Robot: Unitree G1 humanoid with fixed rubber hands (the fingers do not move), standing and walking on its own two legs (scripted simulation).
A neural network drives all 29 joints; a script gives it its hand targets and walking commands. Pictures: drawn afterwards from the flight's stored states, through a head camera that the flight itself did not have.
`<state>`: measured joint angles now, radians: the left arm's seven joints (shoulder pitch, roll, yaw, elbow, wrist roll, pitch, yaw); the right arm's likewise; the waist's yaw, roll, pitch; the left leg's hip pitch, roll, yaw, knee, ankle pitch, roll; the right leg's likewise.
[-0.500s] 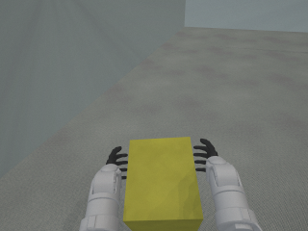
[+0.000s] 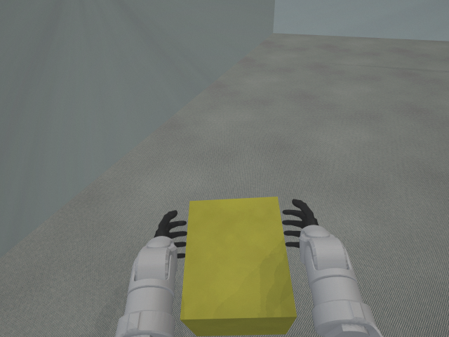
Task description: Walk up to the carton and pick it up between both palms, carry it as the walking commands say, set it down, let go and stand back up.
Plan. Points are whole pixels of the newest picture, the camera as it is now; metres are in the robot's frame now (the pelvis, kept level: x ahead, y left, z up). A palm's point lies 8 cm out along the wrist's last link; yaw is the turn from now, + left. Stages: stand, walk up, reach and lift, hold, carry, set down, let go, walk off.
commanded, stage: hold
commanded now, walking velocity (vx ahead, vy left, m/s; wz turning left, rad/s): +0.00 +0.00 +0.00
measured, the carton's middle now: (237, 266) +0.30 +0.00 -0.04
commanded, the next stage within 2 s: carry in 0.08 s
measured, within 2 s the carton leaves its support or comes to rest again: neither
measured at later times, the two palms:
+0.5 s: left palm (190, 195) +0.40 +0.09 +0.07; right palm (312, 189) +0.39 -0.17 +0.08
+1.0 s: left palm (204, 131) +0.67 +0.07 +0.07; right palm (294, 129) +0.66 -0.20 +0.07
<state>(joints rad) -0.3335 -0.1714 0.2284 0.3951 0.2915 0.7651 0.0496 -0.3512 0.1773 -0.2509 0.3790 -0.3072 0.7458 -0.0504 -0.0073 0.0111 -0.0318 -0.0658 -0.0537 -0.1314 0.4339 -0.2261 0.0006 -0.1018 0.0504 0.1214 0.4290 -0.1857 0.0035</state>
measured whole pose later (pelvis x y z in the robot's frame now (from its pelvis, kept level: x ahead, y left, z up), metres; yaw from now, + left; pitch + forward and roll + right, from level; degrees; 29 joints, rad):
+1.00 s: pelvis +0.35 -0.04 -0.01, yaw -2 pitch +5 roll +0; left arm -0.44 -0.21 0.14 -0.14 0.16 1.24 0.24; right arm -0.43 0.21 -0.18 -0.16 -0.13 1.20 -0.32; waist -0.01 0.01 0.00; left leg -0.28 0.05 0.10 0.76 -0.54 -0.02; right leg -0.40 0.00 -0.20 0.51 -0.21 -0.09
